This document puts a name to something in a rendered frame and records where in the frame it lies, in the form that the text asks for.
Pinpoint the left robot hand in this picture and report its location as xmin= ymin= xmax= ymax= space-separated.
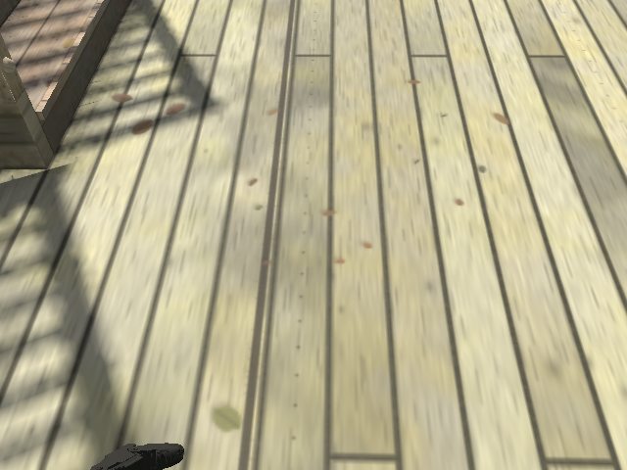
xmin=90 ymin=443 xmax=184 ymax=470

